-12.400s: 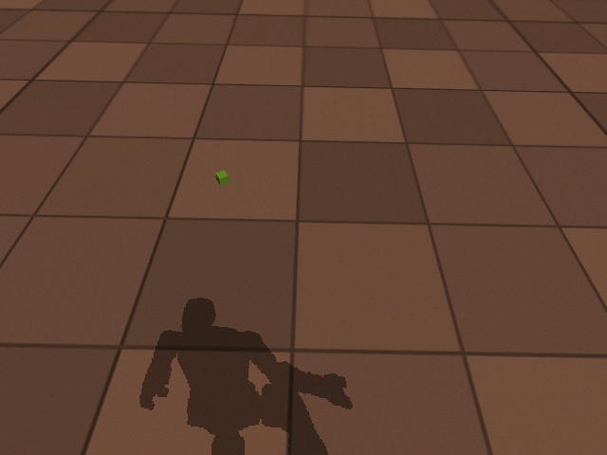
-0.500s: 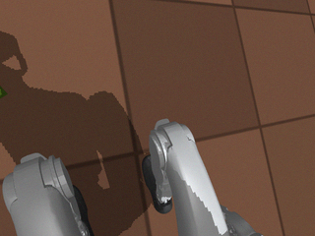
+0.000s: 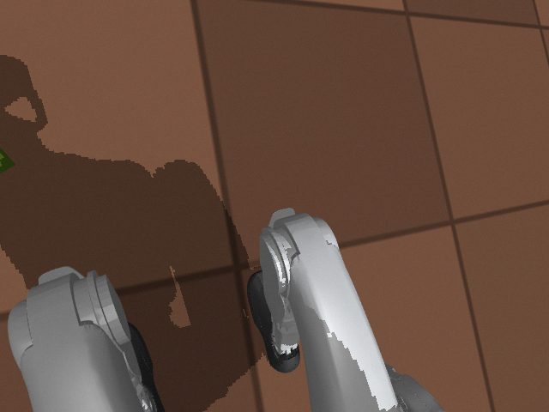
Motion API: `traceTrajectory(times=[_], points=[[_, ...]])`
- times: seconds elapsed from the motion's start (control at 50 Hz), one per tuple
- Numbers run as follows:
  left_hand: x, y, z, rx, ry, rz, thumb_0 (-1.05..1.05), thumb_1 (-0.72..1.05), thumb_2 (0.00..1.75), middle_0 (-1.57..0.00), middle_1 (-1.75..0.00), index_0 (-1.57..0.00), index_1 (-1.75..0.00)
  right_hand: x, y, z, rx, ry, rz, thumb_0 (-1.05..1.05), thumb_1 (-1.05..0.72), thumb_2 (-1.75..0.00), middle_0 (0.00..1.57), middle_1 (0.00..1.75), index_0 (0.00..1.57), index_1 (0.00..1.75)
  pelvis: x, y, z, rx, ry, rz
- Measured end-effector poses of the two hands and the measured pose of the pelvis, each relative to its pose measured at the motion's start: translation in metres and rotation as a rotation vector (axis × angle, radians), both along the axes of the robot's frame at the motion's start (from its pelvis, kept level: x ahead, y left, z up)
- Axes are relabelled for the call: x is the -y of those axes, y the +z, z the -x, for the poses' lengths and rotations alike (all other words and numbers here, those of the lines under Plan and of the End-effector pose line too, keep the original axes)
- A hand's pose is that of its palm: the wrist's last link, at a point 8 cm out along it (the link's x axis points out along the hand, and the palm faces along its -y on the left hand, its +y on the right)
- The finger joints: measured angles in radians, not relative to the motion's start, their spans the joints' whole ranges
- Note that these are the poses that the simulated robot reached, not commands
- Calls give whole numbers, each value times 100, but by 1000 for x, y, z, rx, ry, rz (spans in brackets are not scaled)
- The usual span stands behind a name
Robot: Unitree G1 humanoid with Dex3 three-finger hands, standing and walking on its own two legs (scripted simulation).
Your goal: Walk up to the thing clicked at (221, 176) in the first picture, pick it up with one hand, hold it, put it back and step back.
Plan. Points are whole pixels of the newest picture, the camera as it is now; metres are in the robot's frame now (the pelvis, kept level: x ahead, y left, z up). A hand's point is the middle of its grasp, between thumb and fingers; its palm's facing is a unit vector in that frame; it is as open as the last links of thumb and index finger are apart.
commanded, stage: rise first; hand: left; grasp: from above
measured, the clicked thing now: out of the picture +0.51 +0.32 -0.30
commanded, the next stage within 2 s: none
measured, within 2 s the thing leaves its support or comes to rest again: neither
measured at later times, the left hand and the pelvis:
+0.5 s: hand out of the picture +0.47 +0.35 -0.17, palm faces -0.28 -0.30 -0.91, open 13.2 cm; pelvis +0.00 +0.00 +0.00, yaw +1 degrees
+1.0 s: hand out of the picture +0.46 +0.35 -0.17, palm faces -0.29 -0.30 -0.91, open 12.7 cm; pelvis +0.00 +0.00 +0.00, yaw +1 degrees
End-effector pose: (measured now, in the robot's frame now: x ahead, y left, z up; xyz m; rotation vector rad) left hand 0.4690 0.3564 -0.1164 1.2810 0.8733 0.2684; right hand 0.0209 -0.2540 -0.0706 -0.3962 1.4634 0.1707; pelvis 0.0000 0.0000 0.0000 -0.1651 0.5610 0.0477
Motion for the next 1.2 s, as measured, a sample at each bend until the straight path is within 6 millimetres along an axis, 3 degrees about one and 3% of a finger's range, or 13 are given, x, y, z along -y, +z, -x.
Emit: traceTrajectory(times=[0.28, 0.68, 1.2], points=[[1, 8, 4, -5, -5, 6, 0, -43, 87, -20, -99, -22, -98, 4, -5, -12, 35, 17, -3, 0, -93, -90, 20, 30, 20, 30, 1, 0, 1, 2, 6, -7], [8, 3, 1, -10, -20, 3, 0, -37, 83, -25, -93, -27, -92, 4, -4, 3, 1, -1, -2, 0, -93, -90, 20, 30, 20, 30, 2, -1, 1, 3, 2, -12], [9, 3, 5, 6, -14, 6, 0, -29, 77, -32, -86, -34, -85, 3, -5, -3, 28, 16, -11, 0, -92, -90, 20, 30, 20, 30, 1, -3, 2, 9, 6, -8]])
